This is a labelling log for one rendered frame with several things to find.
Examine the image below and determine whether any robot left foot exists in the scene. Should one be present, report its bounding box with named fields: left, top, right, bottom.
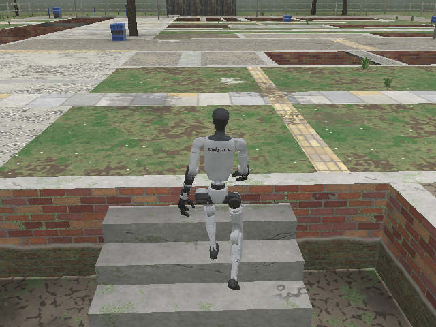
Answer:
left=209, top=243, right=219, bottom=259

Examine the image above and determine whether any left robot forearm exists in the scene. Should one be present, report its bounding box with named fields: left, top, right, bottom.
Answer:
left=180, top=165, right=195, bottom=200

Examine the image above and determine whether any robot left hand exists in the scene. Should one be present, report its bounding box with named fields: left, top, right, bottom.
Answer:
left=178, top=198, right=195, bottom=217

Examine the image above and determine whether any robot left upper arm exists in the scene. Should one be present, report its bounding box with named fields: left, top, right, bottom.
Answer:
left=188, top=137, right=206, bottom=176

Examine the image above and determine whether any robot foot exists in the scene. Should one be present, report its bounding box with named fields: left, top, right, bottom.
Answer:
left=209, top=243, right=219, bottom=259
left=228, top=278, right=240, bottom=290

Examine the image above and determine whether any robot right upper arm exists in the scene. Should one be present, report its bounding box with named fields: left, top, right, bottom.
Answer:
left=234, top=138, right=248, bottom=174

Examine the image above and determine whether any right robot forearm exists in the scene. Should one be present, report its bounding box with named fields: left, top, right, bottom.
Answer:
left=240, top=164, right=249, bottom=177

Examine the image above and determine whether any robot right hand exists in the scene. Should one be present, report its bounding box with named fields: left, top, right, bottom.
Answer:
left=232, top=170, right=248, bottom=181

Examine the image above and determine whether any robot right foot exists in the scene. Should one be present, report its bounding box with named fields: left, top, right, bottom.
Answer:
left=228, top=278, right=240, bottom=290

